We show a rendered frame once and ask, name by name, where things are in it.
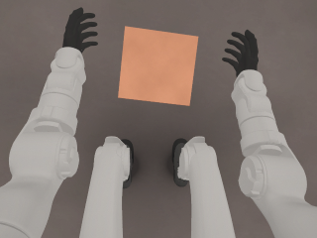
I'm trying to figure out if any right robot forearm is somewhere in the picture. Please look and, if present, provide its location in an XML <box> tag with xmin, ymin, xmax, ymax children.
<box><xmin>231</xmin><ymin>69</ymin><xmax>307</xmax><ymax>193</ymax></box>

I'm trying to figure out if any robot right foot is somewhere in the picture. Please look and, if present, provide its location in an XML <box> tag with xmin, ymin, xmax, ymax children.
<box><xmin>171</xmin><ymin>138</ymin><xmax>188</xmax><ymax>187</ymax></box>

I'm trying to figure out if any right robot hand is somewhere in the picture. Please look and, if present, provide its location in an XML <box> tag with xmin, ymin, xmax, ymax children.
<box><xmin>222</xmin><ymin>30</ymin><xmax>259</xmax><ymax>77</ymax></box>

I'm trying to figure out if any left robot hand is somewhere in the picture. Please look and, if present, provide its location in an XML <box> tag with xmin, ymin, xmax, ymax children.
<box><xmin>62</xmin><ymin>7</ymin><xmax>98</xmax><ymax>53</ymax></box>

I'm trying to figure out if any right robot thigh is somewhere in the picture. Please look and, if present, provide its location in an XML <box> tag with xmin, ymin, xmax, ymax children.
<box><xmin>180</xmin><ymin>143</ymin><xmax>236</xmax><ymax>238</ymax></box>

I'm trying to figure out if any left robot forearm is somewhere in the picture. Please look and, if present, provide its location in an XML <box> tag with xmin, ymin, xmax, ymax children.
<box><xmin>9</xmin><ymin>47</ymin><xmax>86</xmax><ymax>174</ymax></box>

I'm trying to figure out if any carton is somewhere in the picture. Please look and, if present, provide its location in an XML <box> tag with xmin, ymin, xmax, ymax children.
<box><xmin>118</xmin><ymin>26</ymin><xmax>198</xmax><ymax>106</ymax></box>

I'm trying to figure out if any right robot upper arm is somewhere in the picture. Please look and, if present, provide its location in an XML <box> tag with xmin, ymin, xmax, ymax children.
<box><xmin>238</xmin><ymin>154</ymin><xmax>317</xmax><ymax>238</ymax></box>

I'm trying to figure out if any left robot upper arm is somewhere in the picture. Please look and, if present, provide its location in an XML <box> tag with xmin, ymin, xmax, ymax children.
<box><xmin>0</xmin><ymin>132</ymin><xmax>79</xmax><ymax>238</ymax></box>

